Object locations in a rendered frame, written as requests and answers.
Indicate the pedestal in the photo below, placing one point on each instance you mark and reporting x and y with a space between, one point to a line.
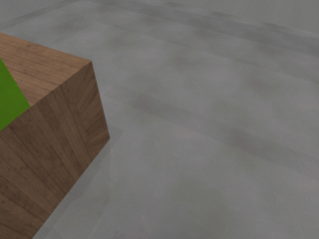
46 149

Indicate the carton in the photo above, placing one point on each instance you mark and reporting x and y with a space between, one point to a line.
12 100

